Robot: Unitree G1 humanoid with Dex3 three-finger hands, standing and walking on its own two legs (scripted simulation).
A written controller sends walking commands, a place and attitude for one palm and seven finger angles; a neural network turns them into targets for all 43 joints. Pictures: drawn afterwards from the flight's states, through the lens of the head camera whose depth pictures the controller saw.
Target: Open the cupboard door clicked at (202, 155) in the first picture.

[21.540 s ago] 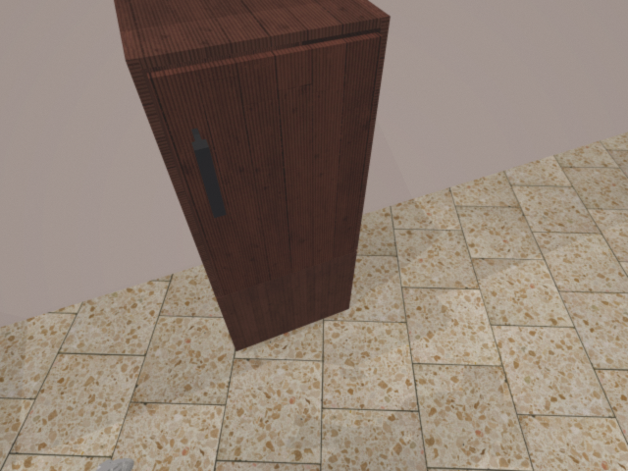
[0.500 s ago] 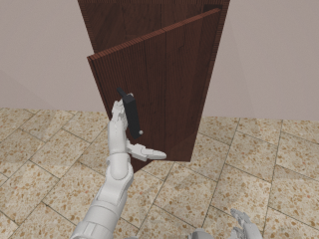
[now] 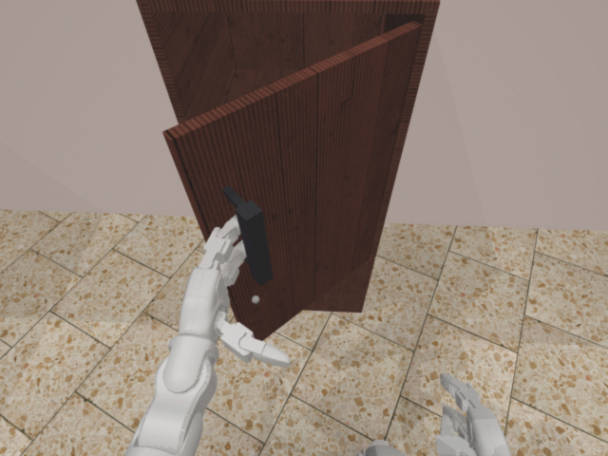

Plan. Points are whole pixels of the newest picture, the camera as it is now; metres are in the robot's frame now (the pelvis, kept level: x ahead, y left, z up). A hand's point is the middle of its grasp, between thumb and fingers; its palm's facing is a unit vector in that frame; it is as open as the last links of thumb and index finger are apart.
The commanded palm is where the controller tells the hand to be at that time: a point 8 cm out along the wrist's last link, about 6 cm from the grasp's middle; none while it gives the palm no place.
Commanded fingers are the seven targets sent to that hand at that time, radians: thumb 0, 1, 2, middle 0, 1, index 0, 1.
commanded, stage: slide the hand sideways off the handle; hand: left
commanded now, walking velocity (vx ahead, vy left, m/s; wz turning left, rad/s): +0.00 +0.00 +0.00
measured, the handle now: (247, 237) +0.38 +0.10 +0.07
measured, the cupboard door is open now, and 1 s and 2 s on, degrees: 43 43 43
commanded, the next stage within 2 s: draw the hand back to the body in 0.60 s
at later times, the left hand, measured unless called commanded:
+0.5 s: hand (212, 340) +0.24 +0.12 +0.07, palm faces -0.01 -1.00 -0.06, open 16.3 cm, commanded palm +0.21 +0.19 +0.07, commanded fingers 0.00 -0.50 0.30 -0.15 -0.30 -0.15 -0.30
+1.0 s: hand (163, 339) +0.23 +0.17 +0.10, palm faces +0.01 -1.00 -0.08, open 16.3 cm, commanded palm +0.19 +0.22 +0.11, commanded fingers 0.00 -0.50 0.30 -0.15 -0.30 -0.15 -0.30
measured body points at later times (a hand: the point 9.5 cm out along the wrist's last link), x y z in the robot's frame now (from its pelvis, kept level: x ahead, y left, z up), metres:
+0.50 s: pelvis +0.01 -0.02 -0.01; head +0.06 -0.03 +0.44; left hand +0.23 +0.18 +0.07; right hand +0.21 -0.23 -0.09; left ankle -0.02 +0.12 -0.70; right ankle +0.06 -0.13 -0.70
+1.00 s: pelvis +0.01 +0.00 +0.00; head +0.03 -0.01 +0.45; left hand +0.22 +0.22 +0.10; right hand +0.19 -0.22 -0.07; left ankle -0.02 +0.12 -0.70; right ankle +0.06 -0.13 -0.70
